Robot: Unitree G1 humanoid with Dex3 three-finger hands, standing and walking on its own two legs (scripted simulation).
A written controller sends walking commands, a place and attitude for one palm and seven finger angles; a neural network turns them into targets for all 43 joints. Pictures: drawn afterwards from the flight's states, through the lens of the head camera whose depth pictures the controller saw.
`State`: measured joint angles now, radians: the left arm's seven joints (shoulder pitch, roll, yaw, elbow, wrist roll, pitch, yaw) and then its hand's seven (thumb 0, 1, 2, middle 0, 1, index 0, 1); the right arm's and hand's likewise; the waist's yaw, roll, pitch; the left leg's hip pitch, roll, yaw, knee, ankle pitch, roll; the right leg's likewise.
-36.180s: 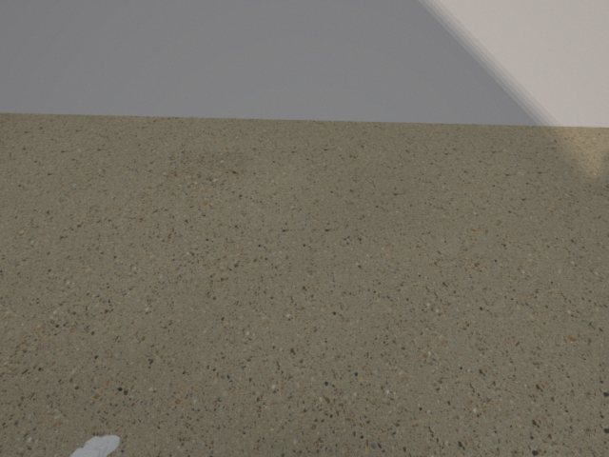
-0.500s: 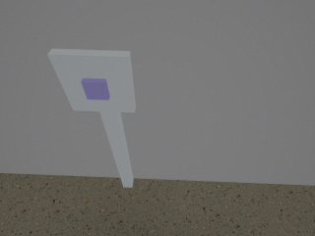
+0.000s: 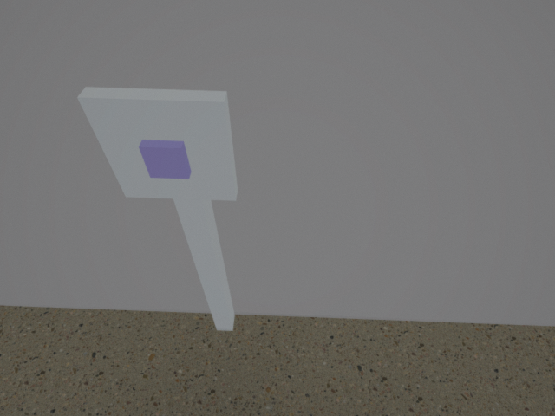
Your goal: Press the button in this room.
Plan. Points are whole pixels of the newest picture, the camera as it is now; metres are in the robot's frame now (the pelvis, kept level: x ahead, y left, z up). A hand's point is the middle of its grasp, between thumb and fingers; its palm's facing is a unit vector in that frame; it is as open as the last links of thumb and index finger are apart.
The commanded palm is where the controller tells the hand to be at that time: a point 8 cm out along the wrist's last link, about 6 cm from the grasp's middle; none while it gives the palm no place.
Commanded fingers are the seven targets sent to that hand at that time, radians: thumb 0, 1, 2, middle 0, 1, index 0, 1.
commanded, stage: look again from close up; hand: left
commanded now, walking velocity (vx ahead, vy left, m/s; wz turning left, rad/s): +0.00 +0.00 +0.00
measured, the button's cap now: (166, 158) +0.48 +0.22 +0.10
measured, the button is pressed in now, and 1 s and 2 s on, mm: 0 0 0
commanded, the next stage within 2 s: raise the hand and make a fist in 0.16 s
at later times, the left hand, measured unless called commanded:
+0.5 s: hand (161, 361) +0.19 +0.17 +0.00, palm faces +0.17 -0.98 -0.06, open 6.7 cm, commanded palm +0.11 +0.22 -0.05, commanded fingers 0.00 0.90 0.90 -0.56 -0.69 -0.56 -0.69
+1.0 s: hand (150, 387) +0.16 +0.18 +0.00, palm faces -0.03 -1.00 -0.05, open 3.4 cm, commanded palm +0.12 +0.24 +0.01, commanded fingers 0.00 0.90 0.90 -1.25 -1.44 -1.25 -1.44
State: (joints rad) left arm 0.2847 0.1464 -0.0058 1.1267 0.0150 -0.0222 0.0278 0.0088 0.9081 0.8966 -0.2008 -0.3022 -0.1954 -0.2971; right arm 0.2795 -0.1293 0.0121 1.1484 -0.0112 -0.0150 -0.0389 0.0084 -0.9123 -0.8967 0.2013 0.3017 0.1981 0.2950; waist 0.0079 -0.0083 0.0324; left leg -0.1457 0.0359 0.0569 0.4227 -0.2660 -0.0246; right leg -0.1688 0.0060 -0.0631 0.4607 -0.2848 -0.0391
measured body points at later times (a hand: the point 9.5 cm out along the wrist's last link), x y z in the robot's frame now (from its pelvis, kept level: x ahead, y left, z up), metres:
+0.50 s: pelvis -0.02 +0.01 -0.03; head -0.01 -0.01 +0.42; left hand +0.18 +0.23 +0.00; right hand +0.12 -0.26 -0.12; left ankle -0.03 +0.13 -0.74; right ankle -0.02 -0.09 -0.74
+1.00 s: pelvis -0.05 +0.01 -0.07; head -0.01 +0.01 +0.38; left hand +0.15 +0.23 +0.00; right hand +0.13 -0.18 -0.15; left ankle -0.03 +0.13 -0.74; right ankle -0.02 -0.09 -0.74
